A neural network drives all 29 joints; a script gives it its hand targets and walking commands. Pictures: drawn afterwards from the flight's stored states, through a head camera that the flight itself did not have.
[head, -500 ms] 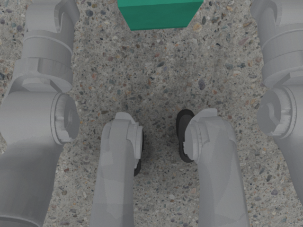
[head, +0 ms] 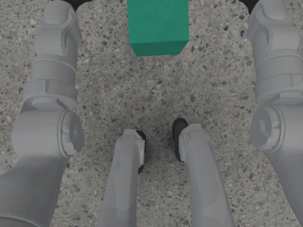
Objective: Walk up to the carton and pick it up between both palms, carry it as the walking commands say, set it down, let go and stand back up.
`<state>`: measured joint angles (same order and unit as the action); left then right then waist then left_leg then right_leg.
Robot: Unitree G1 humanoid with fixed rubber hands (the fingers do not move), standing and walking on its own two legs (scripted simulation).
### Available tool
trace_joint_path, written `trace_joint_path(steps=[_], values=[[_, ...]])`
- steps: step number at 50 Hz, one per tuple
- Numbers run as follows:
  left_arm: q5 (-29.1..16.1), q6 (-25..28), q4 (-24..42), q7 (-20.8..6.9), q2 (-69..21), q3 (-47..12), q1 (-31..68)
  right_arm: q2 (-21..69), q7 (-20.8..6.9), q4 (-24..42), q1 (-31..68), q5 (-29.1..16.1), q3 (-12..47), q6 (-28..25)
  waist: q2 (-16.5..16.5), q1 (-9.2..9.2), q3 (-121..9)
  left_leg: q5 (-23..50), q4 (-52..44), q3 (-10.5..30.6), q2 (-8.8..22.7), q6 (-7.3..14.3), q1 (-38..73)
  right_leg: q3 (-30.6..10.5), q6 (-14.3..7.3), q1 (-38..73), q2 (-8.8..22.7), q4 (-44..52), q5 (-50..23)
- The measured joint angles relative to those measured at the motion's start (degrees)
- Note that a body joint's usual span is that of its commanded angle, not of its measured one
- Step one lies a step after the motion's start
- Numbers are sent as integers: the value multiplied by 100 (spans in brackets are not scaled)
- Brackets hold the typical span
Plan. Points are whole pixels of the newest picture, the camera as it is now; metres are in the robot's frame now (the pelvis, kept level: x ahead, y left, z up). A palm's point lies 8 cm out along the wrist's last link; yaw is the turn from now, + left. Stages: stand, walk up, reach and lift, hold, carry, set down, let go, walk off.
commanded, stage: set down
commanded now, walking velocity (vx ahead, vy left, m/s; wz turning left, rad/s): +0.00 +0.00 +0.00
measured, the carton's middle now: (157, 17) +0.65 -0.01 -0.45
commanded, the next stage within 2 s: let go in 0.46 s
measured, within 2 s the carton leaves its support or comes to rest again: neither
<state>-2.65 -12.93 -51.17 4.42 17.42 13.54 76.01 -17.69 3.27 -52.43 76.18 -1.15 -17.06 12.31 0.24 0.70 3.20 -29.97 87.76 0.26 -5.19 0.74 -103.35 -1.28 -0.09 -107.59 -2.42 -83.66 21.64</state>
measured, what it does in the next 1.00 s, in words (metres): rises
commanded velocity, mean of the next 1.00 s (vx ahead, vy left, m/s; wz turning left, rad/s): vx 0.00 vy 0.00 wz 0.00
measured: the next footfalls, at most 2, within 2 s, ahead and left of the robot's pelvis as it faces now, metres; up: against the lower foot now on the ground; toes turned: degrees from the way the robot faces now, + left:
none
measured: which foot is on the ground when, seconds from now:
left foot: down 0.00-1.00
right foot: down 0.00-1.00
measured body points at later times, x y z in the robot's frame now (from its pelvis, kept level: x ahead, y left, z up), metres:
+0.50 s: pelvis +0.03 -0.01 +0.12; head +0.35 -0.02 +0.43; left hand +0.57 +0.17 +0.00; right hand +0.56 -0.21 +0.00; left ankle +0.06 +0.10 -0.53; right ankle +0.11 -0.11 -0.53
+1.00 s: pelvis +0.07 -0.01 +0.18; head +0.26 -0.01 +0.59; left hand +0.41 +0.21 +0.08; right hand +0.40 -0.23 +0.08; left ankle +0.06 +0.10 -0.53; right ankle +0.11 -0.11 -0.53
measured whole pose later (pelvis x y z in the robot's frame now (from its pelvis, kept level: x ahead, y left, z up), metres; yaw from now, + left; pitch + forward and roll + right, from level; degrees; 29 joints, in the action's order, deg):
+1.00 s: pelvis +0.07 -0.01 +0.18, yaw -1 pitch +26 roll +0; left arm 3.5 -3.4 -35.4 -2.4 10.3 9.6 19.7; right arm -10.6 -1.8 -34.5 19.1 2.6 -9.6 4.0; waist 0.4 -0.1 -2.2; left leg -17.5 39.1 3.2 -3.5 0.8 -47.6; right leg -2.1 -0.9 -51.6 -2.5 -36.6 11.0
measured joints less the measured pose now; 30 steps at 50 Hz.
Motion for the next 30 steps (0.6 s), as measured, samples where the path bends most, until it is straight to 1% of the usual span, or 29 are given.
trace_joint_path(steps=[8, 15, 19, 23, 26, 30], values=[[94, 52, 38, -70, -98, 133, -223, 49, -131, 65, -229, 159, -107, -46, 0, -32, -68, 379, -1122, 25, 16, 14, 852, -72, 12, 871, 5, 1093, -333], [258, 152, 43, -178, -239, 347, -394, 147, -220, 98, -406, 384, -274, -133, 6, -82, -82, 771, -2216, 60, 35, 7, 1689, -122, 8, 1718, 17, 2158, -687], [519, 259, -140, -263, -356, 558, -431, 229, -285, -84, -445, 631, -452, -225, 7, -105, -141, 971, -2763, 86, 48, -8, 2059, -135, -5, 2091, 23, 2689, -869], [840, 369, -234, -340, -490, 805, -486, 363, -305, -173, -484, 895, -613, -308, 1, -109, -171, 1080, -3089, 115, 72, -29, 2238, -127, -28, 2273, 13, 3016, -977], [1027, 433, -82, -349, -586, 887, -659, 489, -271, -29, -626, 1041, -651, -356, 0, -101, -102, 1131, -3271, 137, 89, -45, 2358, -117, -46, 2394, 4, 3198, -1028], [1150, 446, 421, -292, -725, 731, -1264, 640, -215, 427, -1178, 1162, -530, -373, 22, -82, -53, 1181, -3525, 175, 102, -58, 2589, -96, -66, 2625, 3, 3439, -1065]])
